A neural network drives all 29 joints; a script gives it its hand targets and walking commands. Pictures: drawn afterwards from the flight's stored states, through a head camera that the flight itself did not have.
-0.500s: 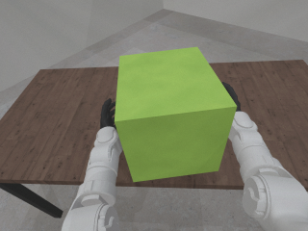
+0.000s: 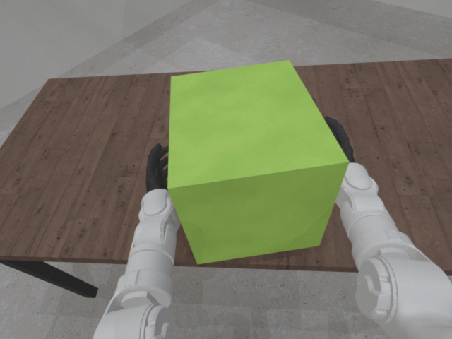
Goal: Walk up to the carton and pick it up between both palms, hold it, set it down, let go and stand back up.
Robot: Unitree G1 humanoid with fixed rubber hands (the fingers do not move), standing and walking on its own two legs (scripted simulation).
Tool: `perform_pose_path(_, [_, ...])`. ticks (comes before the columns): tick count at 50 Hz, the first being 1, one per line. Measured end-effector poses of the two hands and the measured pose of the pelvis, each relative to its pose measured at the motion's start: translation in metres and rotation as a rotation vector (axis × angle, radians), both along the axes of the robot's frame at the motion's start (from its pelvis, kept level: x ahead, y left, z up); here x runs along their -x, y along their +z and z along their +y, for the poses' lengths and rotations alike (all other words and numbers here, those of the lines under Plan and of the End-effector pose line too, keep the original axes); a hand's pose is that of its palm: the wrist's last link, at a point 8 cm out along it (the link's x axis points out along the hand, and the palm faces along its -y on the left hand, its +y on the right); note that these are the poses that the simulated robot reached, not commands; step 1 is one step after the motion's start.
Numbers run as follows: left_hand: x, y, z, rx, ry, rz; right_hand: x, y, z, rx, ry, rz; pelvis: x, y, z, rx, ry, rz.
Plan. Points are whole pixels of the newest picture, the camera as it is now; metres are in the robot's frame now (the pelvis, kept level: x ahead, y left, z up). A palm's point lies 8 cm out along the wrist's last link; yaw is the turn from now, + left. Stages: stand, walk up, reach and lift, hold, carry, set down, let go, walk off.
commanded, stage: set down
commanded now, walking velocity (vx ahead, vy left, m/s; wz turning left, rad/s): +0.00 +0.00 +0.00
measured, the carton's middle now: (244, 160) +0.46 +0.06 +0.03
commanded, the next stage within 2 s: none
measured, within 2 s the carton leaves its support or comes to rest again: rests again in 1.18 s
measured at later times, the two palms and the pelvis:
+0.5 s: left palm (163, 192) +0.37 +0.20 +0.03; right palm (337, 163) +0.46 -0.12 +0.03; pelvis +0.00 +0.00 +0.00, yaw +0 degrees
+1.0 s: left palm (161, 195) +0.37 +0.20 +0.03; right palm (335, 159) +0.47 -0.11 +0.04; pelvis -0.01 +0.00 -0.01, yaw +0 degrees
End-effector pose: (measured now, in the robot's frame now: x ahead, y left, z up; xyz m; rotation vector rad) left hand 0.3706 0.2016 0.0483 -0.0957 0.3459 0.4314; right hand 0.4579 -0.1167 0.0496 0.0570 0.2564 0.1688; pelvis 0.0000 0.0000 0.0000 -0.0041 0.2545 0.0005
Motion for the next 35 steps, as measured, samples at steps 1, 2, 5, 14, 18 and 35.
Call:
perform_pose_path(1, [-0.001, -0.002, 0.000, -0.001, 0.001, -0.001, -0.001, -0.002, 0.000, -0.001, 0.001, -0.001, 0.000, 0.000, 0.000, 0.000, 0.000, 0.006])
perform_pose_path(2, [-0.001, -0.004, 0.000, -0.002, 0.002, -0.002, -0.002, -0.004, 0.000, -0.001, 0.002, -0.002, -0.001, 0.000, 0.000, 0.000, 0.000, 0.012])
perform_pose_path(5, [-0.003, -0.008, 0.000, -0.008, 0.003, -0.014, -0.004, -0.008, 0.000, -0.002, 0.003, -0.016, -0.002, -0.001, 0.000, 0.000, 0.000, 0.032])
perform_pose_path(14, [-0.007, -0.013, -0.001, -0.019, 0.004, -0.045, -0.008, -0.014, -0.001, -0.006, 0.007, -0.049, -0.002, -0.002, -0.001, -0.001, -0.001, 0.067])
perform_pose_path(18, [-0.005, -0.015, -0.001, -0.021, 0.004, -0.049, -0.007, -0.015, -0.001, -0.006, 0.008, -0.055, -0.002, -0.002, -0.001, -0.001, -0.001, 0.070])
perform_pose_path(35, [-0.001, -0.023, 0.000, -0.023, 0.001, -0.047, -0.006, -0.018, 0.001, 0.000, 0.017, -0.049, 0.001, -0.003, 0.000, 0.002, -0.002, 0.089])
